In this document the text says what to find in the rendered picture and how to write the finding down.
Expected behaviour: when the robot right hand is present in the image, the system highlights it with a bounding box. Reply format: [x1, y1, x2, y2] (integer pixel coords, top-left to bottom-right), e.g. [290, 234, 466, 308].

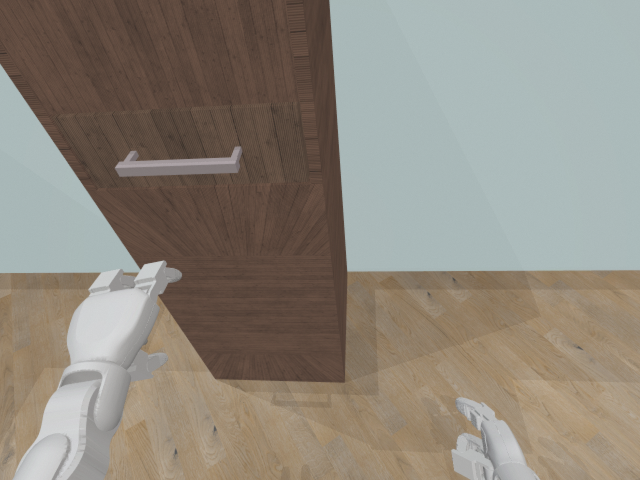
[451, 397, 527, 480]

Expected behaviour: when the cabinet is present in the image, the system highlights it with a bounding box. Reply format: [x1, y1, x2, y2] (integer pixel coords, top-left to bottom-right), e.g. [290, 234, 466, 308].
[0, 0, 347, 383]

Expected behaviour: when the robot left hand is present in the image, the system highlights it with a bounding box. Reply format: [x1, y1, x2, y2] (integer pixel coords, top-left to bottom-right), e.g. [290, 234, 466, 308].
[67, 261, 182, 382]

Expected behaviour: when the robot left forearm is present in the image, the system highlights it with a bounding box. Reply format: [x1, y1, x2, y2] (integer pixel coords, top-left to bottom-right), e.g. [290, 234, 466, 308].
[12, 360, 131, 480]

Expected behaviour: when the handle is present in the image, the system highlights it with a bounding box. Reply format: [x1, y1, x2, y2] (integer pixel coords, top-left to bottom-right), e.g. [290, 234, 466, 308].
[115, 146, 242, 177]

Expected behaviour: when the drawer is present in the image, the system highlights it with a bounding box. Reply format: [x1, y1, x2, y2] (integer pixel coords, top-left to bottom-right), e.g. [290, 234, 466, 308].
[52, 101, 310, 188]

